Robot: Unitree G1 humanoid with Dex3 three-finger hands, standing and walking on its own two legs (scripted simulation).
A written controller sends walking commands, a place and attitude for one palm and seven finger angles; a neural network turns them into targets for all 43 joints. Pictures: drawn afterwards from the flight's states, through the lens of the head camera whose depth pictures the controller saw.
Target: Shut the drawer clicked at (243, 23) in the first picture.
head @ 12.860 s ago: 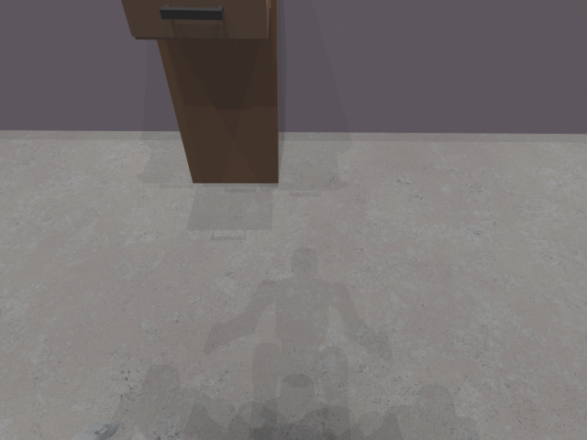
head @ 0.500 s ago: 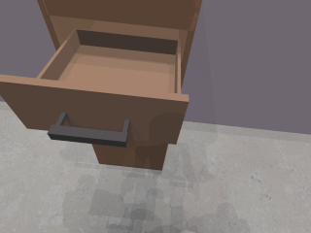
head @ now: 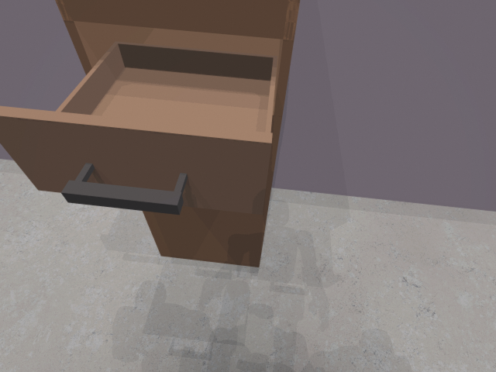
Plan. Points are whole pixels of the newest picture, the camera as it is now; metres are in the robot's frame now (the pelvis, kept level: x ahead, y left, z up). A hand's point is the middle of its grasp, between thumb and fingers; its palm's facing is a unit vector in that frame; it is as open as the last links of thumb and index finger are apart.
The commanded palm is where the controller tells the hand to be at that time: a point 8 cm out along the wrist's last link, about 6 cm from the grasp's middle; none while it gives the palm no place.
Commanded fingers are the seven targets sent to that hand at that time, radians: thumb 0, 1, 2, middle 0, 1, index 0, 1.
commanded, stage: come to a stop and stand still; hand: left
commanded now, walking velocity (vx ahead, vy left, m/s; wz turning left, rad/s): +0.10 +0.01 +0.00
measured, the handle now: (129, 185) +0.33 +0.20 +0.14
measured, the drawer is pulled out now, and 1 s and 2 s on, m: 0.28 0.28 0.28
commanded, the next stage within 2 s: look again from close up in 0.26 s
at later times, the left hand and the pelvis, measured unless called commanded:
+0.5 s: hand out of the picture -0.03 +0.15 -0.17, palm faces +0.01 -0.98 -0.20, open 7.4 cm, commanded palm none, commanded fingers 0.00 0.90 0.90 -0.20 -0.30 -0.20 -0.30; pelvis +0.01 -0.01 +0.00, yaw +0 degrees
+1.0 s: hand out of the picture +0.03 +0.17 -0.17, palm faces +0.00 -0.98 -0.22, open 7.4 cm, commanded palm +0.11 +0.22 -0.06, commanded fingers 0.00 0.90 0.90 -0.24 -0.34 -0.24 -0.34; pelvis +0.02 -0.01 +0.00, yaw -1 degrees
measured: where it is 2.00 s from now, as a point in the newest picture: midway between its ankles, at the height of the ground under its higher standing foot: outside the picture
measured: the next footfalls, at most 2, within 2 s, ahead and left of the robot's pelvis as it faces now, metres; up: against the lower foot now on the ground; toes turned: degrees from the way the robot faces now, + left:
left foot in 0.02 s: +0.03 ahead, +0.12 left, +0.00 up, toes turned +1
right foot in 0.32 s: +0.00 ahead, -0.09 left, +0.00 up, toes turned -2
